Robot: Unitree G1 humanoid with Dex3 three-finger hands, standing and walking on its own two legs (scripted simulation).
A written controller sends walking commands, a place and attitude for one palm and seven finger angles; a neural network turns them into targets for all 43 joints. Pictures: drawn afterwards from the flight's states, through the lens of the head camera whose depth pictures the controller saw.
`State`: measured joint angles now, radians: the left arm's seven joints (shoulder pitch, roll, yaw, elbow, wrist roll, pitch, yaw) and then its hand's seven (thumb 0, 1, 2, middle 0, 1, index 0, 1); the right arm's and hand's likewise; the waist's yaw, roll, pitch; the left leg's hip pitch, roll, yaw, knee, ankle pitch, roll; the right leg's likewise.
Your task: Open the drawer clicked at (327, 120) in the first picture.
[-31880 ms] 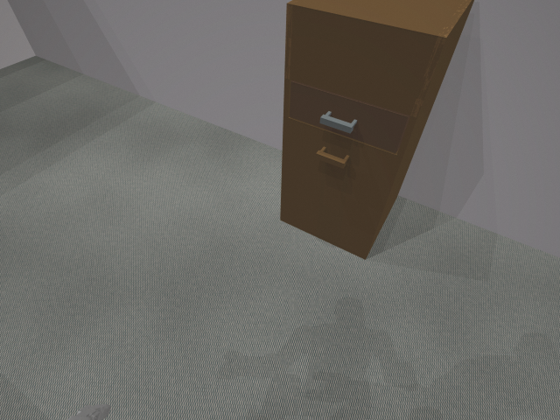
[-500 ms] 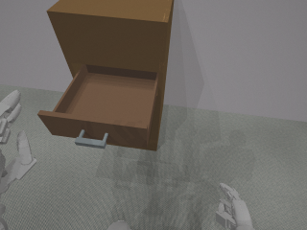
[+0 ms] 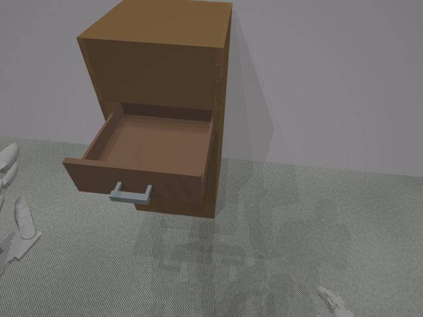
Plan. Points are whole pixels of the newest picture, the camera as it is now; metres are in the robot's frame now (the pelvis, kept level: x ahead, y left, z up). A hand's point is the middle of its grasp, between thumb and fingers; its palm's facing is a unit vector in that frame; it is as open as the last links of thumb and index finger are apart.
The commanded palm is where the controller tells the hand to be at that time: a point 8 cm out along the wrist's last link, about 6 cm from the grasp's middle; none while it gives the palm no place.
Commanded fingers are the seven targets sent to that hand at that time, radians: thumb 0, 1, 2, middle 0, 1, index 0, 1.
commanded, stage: stop stepping back and stand still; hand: left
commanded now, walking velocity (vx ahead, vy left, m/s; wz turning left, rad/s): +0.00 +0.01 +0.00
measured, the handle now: (132, 192) +0.47 +0.24 -0.12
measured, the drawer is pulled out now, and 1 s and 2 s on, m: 0.30 0.30 0.30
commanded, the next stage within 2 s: let the arm hang, fingers relaxed in 0.86 s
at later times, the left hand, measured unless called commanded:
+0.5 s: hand (45, 217) +0.22 +0.25 +0.16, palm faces +0.30 -0.83 -0.46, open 7.4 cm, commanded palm +0.15 +0.29 +0.18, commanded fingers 0.00 0.90 0.90 -0.20 -0.30 -0.20 -0.30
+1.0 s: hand (47, 221) +0.23 +0.26 +0.13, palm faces +0.26 -0.84 -0.48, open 7.4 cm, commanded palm none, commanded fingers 0.00 0.90 0.90 -0.20 -0.30 -0.20 -0.30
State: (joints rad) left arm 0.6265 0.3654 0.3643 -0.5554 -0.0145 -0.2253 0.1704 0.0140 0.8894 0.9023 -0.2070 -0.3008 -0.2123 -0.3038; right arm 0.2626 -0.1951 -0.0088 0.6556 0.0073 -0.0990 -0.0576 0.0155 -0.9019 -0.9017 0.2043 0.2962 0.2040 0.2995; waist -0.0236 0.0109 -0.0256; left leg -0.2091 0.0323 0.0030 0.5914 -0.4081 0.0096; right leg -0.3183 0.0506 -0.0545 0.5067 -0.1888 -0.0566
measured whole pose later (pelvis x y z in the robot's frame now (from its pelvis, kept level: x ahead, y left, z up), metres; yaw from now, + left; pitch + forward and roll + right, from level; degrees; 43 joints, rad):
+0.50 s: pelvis +0.02 +0.02 +0.01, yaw -1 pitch +0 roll -1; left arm 0.65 0.39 0.35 -0.58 -0.02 -0.22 0.16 0.01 0.89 0.90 -0.21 -0.30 -0.21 -0.30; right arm 0.20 -0.20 -0.01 0.59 0.02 -0.08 -0.05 0.02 -0.90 -0.90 0.20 0.30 0.20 0.30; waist -0.03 -0.02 0.04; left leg -0.13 0.01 0.02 0.46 -0.33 0.01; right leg -0.26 0.04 -0.02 0.43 -0.17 -0.03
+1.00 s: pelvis +0.02 +0.03 +0.00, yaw -1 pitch +1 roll -1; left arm 0.55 0.39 0.29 -0.44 0.00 -0.22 0.11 0.01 0.89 0.90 -0.20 -0.30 -0.21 -0.30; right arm 0.18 -0.20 0.00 0.64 0.02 -0.10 -0.01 0.01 -0.90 -0.90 0.21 0.30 0.21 0.30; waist -0.01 0.00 0.03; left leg -0.16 -0.02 0.02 0.50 -0.35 0.03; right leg -0.30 0.02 -0.02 0.48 -0.19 -0.01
